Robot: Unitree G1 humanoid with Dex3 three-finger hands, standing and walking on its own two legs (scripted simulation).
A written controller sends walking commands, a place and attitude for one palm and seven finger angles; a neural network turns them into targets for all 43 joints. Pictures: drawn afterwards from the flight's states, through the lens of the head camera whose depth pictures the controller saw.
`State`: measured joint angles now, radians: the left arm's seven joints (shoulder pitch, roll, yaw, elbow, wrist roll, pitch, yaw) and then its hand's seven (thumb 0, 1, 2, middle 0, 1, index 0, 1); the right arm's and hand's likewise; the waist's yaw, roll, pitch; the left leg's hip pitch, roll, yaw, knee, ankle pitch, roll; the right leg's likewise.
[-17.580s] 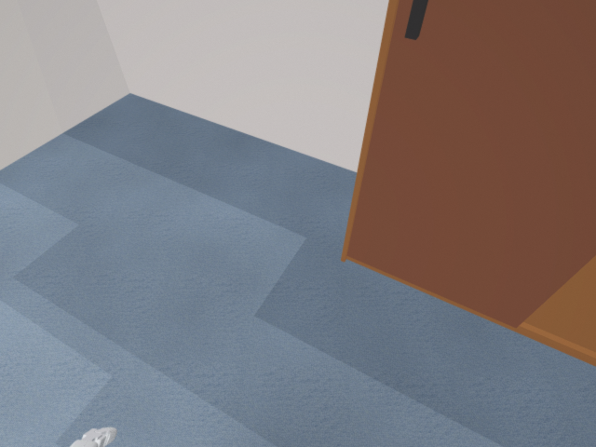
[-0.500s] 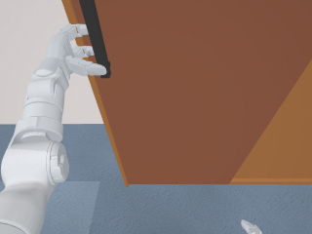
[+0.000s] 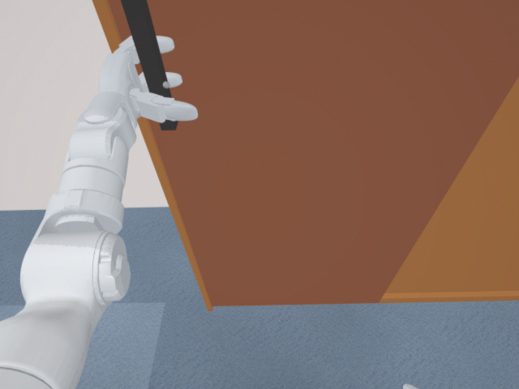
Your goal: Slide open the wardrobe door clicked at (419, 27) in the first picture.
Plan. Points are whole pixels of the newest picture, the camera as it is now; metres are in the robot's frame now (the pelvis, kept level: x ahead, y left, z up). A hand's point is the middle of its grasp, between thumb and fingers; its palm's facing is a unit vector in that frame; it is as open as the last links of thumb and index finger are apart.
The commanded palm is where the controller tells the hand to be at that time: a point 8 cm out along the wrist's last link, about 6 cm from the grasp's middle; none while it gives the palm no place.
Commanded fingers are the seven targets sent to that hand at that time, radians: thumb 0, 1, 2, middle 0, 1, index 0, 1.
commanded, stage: slide the fingers in behind the handle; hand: left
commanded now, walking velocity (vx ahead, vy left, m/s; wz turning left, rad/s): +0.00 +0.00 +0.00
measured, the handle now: (155, 58) +0.53 +0.16 +0.27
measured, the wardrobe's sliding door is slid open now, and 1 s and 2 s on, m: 0.00 0.00 0.00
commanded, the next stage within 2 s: grip the handle and tug to test in 0.50 s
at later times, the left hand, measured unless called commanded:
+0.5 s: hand (166, 86) +0.47 +0.14 +0.25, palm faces +0.02 -1.00 +0.00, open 14.0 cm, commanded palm +0.45 +0.19 +0.25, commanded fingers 0.00 -0.50 0.30 -0.30 -1.20 -0.30 -1.20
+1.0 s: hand (165, 86) +0.47 +0.14 +0.25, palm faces +0.02 -1.00 +0.00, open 10.3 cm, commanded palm +0.44 +0.19 +0.25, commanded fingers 0.00 0.48 0.72 -0.41 -1.34 -0.41 -1.34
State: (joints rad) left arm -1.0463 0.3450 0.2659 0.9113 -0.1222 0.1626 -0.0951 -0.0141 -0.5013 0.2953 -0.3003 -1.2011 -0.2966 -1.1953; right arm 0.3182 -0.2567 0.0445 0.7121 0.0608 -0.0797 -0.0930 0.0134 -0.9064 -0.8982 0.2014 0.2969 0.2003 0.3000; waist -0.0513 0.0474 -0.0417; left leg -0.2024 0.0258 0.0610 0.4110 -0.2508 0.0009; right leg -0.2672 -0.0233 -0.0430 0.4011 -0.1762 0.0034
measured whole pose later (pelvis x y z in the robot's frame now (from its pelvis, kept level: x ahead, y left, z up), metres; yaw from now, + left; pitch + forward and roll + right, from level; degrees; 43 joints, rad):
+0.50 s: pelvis -0.01 +0.00 +0.00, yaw +1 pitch +3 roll +0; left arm -1.10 0.36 0.25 1.00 -0.12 0.14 -0.10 -0.01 -0.50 0.30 -0.30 -1.20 -0.30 -1.20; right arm 0.30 -0.27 0.04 0.72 0.06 -0.10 -0.10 0.01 -0.91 -0.90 0.20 0.30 0.20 0.30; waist -0.06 0.04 -0.04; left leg -0.22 0.03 0.05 0.42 -0.24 0.00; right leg -0.28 -0.02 -0.05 0.40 -0.17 0.00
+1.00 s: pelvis +0.00 +0.00 +0.00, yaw +0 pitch +3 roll +0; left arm -1.01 0.33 0.26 0.85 -0.13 0.19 -0.08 -0.01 0.04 0.53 -0.35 -1.28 -0.34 -1.27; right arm 0.32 -0.26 0.03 0.72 0.06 -0.09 -0.09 0.01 -0.91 -0.90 0.20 0.30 0.20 0.30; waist -0.05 0.05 -0.05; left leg -0.20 0.03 0.06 0.41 -0.26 0.00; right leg -0.26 -0.02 -0.04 0.40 -0.18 0.01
